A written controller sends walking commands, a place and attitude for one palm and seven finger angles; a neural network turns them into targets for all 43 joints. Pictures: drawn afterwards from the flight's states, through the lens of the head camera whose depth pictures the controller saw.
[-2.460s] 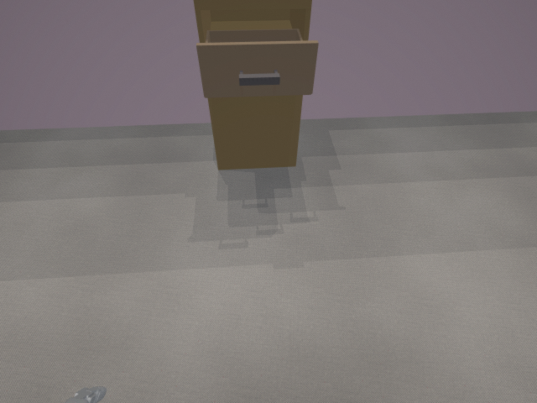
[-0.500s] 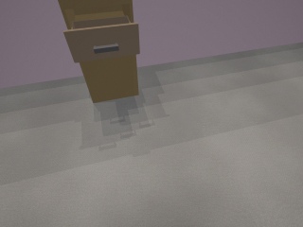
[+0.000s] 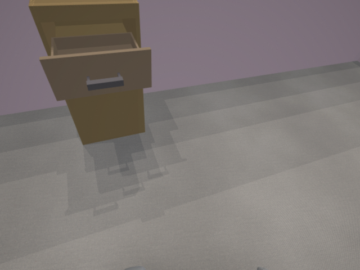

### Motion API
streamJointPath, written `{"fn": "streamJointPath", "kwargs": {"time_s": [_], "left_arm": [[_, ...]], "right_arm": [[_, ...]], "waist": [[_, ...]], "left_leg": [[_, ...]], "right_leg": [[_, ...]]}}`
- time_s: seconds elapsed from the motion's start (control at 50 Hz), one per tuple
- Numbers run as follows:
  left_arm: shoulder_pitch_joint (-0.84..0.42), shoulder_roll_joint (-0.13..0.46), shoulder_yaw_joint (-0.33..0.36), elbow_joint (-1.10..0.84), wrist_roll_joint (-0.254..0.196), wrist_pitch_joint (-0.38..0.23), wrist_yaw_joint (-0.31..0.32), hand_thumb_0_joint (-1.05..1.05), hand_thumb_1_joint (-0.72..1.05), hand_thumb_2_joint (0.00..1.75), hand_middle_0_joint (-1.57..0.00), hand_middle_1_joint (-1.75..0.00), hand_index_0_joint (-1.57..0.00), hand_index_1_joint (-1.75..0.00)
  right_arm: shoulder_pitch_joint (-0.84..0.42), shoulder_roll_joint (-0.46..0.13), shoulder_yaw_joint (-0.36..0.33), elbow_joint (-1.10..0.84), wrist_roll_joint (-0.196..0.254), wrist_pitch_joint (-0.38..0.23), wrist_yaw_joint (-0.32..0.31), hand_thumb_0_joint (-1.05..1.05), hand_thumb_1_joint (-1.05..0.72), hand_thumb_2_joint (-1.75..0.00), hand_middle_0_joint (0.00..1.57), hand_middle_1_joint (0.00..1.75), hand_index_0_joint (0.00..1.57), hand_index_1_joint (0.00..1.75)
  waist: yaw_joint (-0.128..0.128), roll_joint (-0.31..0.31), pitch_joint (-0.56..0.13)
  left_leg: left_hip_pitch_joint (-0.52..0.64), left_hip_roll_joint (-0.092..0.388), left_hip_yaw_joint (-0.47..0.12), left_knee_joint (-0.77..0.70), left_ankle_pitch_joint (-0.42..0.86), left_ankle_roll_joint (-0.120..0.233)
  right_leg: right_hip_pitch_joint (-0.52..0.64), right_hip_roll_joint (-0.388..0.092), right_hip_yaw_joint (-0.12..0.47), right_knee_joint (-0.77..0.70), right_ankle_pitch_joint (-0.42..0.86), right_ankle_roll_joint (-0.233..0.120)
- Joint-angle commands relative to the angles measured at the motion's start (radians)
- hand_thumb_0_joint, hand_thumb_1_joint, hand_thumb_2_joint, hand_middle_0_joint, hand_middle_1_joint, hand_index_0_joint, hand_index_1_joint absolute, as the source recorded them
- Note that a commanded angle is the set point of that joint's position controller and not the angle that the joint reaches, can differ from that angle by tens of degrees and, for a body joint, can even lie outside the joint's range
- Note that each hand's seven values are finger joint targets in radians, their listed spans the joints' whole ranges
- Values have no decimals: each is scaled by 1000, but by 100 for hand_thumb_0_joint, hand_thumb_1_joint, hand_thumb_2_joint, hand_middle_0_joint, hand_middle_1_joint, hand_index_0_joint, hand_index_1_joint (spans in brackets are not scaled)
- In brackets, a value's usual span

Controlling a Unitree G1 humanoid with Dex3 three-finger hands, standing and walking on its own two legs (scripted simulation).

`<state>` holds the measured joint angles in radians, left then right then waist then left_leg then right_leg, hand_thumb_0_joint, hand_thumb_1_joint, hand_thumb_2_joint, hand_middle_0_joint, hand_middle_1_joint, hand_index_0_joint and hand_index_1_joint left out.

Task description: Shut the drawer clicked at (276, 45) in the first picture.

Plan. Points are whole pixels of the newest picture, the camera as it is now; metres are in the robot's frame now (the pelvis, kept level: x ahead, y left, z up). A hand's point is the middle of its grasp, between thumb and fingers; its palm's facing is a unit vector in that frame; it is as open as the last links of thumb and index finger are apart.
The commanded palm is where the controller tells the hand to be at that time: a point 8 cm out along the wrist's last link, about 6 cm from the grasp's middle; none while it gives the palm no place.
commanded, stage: walk to a spot facing it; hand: left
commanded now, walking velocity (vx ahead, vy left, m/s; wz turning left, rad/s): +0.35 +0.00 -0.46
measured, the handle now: (104, 80) +0.75 +0.35 -0.04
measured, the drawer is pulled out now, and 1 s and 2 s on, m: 0.30 0.30 0.30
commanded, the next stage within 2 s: turn to face it in 0.46 s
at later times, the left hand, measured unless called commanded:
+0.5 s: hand (151, 187) +0.37 +0.11 -0.15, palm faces -0.32 -0.93 -0.16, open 7.4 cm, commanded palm none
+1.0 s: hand (144, 179) +0.41 +0.14 -0.17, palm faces -0.06 -0.98 -0.17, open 7.3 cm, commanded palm none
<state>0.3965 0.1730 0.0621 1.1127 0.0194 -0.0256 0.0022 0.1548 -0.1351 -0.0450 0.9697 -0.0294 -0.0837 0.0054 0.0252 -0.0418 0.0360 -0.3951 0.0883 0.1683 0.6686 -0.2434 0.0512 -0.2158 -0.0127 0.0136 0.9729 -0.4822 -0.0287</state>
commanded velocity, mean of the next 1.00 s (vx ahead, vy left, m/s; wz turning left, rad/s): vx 0.15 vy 0.00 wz -0.02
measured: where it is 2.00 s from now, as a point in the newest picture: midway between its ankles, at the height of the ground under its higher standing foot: (190, 267)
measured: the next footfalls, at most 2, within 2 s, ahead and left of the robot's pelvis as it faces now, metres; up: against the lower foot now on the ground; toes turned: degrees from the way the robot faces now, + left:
right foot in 0.54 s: +0.33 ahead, -0.15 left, +0.00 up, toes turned -23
left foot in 0.96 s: +0.42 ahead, +0.05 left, +0.00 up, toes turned -1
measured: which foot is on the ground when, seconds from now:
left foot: down 0.00-0.54, up 0.56-0.94, down 0.96-1.00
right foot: up 0.00-0.52, down 0.54-0.98, up 1.00-1.00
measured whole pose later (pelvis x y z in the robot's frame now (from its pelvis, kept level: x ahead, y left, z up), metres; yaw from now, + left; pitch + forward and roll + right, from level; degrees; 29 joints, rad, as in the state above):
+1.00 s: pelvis +0.32 -0.03 +0.00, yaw -7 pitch -2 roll -2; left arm 0.21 0.19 0.06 0.99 0.01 0.01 0.02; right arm 0.22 -0.17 -0.04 0.98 -0.02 0.02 0.00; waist 0.00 -0.03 0.03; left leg -0.34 0.04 0.11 0.64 -0.27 0.04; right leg -0.25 -0.07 -0.23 0.69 -0.42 0.00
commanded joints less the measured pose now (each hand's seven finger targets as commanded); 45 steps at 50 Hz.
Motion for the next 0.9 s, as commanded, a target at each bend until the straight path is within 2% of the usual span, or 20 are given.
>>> {"fn": "streamJointPath", "kwargs": {"time_s": [0.0, 0.02, 0.06, 0.14, 0.2, 0.32, 0.38, 0.42, 0.46, 0.48, 0.5, 0.52, 0.54, 0.56, 0.6, 0.62, 0.66, 0.74, 0.82, 0.88], "left_arm": [[-57, 37, 19, -102, 15, -18, -22, 0, 90, 90, -20, -30, -20, -30], [-30, 23, 18, -90, 15, -7, -26, 0, 90, 90, -20, -30, -20, -30], [-13, 6, 24, -93, 20, 15, -27, 0, 90, 90, -20, -30, -20, -30], [-94, 14, 27, -137, 21, 29, -39, 0, 90, 90, -20, -30, -20, -30], [-190, 18, 23, -173, 21, 35, -46, 0, 90, 90, -20, -30, -20, -30], [-368, 18, 12, -230, 13, 31, -54, 0, 90, 90, -20, -30, -20, -30], [-407, 17, 9, -252, 9, 23, -55, 0, 90, 90, -20, -30, -20, -30], [-358, 39, 13, -245, 10, 16, -50, 0, 90, 90, -20, -30, -20, -30], [-173, 75, 24, -197, 16, -1, -44, 0, 90, 90, -20, -30, -20, -30], [-32, 143, 44, -157, 16, -15, -40, 0, 90, 90, -20, -30, -20, -30], [60, 264, 69, -147, 10, -27, -26, 0, 90, 90, -20, -30, -20, -30], [86, 322, 77, -142, -19, -16, -12, 0, 90, 90, -20, -30, -20, -30], [24, 290, 70, -166, -19, -13, -4, 0, 90, 90, -20, -30, -20, -30], [-63, 247, 55, -185, -15, -15, 1, 0, 90, 90, -20, -30, -20, -30], [-172, 154, 24, -196, -8, -28, 16, 0, 90, 90, -20, -30, -20, -30], [-203, 133, 17, -190, -3, -33, 21, 0, 90, 90, -20, -30, -20, -30], [-234, 113, 4, -182, 0, -33, 23, 0, 90, 90, -20, -30, -20, -30], [-221, 96, -3, -162, 0, -20, 19, 0, 90, 90, -20, -30, -20, -30], [-165, 132, 12, -148, 4, 0, 24, 0, 90, 90, -20, -30, -20, -30], [-155, 159, 26, -156, 1, 11, 29, 0, 90, 90, -20, -30, -20, -30]], "right_arm": [[202, -128, -23, 29, 1, -3, -24, 0, -90, -90, 20, 30, 20, 30], [186, -104, -17, 36, 6, -12, -28, 0, -90, -90, 20, 30, 20, 30], [188, -91, -25, 35, 5, -21, -31, 0, -90, -90, 20, 30, 20, 30], [237, -117, -24, 51, 11, -29, -33, 0, -90, -90, 20, 30, 20, 30], [287, -128, -21, 67, 13, -26, -34, 0, -90, -90, 20, 30, 20, 30], [373, -132, -14, 98, 5, -11, -33, 0, -90, -90, 20, 30, 20, 30], [370, -151, -19, 96, -1, -1, -33, 0, -90, -90, 20, 30, 20, 30], [368, -170, -27, 87, -1, 4, -31, 0, -90, -90, 20, 30, 20, 30], [320, -212, -35, 61, 6, 8, -29, 0, -90, -90, 20, 30, 20, 30], [304, -210, -32, 40, 18, 10, -19, 0, -90, -90, 20, 30, 20, 30], [333, -136, -21, 5, 35, 9, -12, 0, -90, -90, 20, 30, 20, 30], [240, -127, -19, -35, 34, 10, -26, 0, -90, -90, 20, 30, 20, 30], [224, -129, -26, -38, 25, 10, -30, 0, -90, -90, 20, 30, 20, 30], [229, -120, -22, -25, 22, 21, -31, 0, -90, -90, 20, 30, 20, 30], [262, -92, -10, 31, 7, 57, -31, 0, -90, -90, 20, 30, 20, 30], [307, -70, -5, 53, 5, 68, -29, 0, -90, -90, 20, 30, 20, 30], [358, -48, 3, 81, 7, 89, -30, 0, -90, -90, 20, 30, 20, 30], [263, -36, 9, 59, 12, 94, -22, 0, -90, -90, 20, 30, 20, 30], [112, -67, 2, 3, 14, 93, -10, 0, -90, -90, 20, 30, 20, 30], [91, -84, -1, -21, 11, 95, -4, 0, -90, -90, 20, 30, 20, 30]], "waist": [[-47, 152, 71], [-22, 148, 54], [-6, 129, 26], [-13, 90, 29], [-37, 117, 54], [-86, 139, 102], [-86, 148, 110], [-60, 141, 60], [33, 173, -66], [102, 112, -160], [115, -108, -299], [113, -106, -278], [86, -38, -227], [37, -50, -175], [-42, 34, -86], [-75, 29, -80], [-108, -12, -88], [-77, -54, -24], [-16, -61, 10], [-16, -55, -1]], "left_leg": [[185, 311, -375, -520, -250, 42], [162, 280, -287, -505, -149, 34], [164, 261, -171, -504, -25, 52], [288, 264, -87, -513, 121, 76], [353, 255, -34, -500, 200, 72], [441, 263, 53, -458, 366, 67], [466, 274, 110, -406, 503, 61], [482, 283, 139, -282, 753, 52], [457, 252, 185, -1, 914, 11], [264, 234, 190, 244, 748, -30], [-96, 82, 156, 581, -108, -90], [-262, 7, 8, 811, -384, -101], [-255, 43, -109, 801, -265, -90], [-231, 68, -132, 789, -204, -94], [-116, 89, -151, 681, -126, -90], [-69, 84, -150, 615, -112, -90], [-2, 69, -137, 491, -95, -96], [13, 36, -115, 276, -54, -98], [-6, 20, -89, 142, -119, -97], [43, 10, -73, 7, -87, -89]], "right_leg": [[-415, -90, 14, 333, 183, -16], [-377, -96, 7, 305, 219, -8], [-378, -104, -5, 272, 254, 10], [-492, -121, -22, 177, 330, 37], [-532, -124, -56, 67, 367, 46], [-517, -92, -121, -149, 358, 24], [-453, -57, -150, -250, 310, -11], [-338, -8, -188, -284, 240, -41], [-81, 59, -234, -373, 251, -71], [218, 22, -186, -435, 362, -96], [540, -293, 283, -463, 590, -222], [513, -430, 510, -550, 888, -307], [391, -388, 381, -572, 891, -274], [265, -380, 338, -608, 786, -257], [0, -305, 158, -663, 750, -191], [-60, -273, 92, -669, 752, -171], [-127, -242, -9, -682, 695, -154], [-127, -235, -51, -734, 492, -129], [-31, -304, -36, -690, 491, -137], [22, -316, -73, -605, 520, -108]]}}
